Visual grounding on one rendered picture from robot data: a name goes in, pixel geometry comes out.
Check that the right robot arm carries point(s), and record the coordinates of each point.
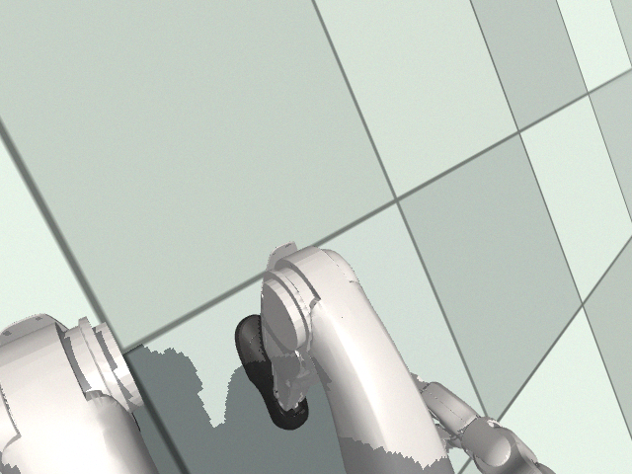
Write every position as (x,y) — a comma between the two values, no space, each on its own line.
(498,450)

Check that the right robot hand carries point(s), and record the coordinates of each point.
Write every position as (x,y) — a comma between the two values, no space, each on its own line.
(452,412)

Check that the right robot foot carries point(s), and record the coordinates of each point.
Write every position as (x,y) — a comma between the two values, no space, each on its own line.
(250,348)

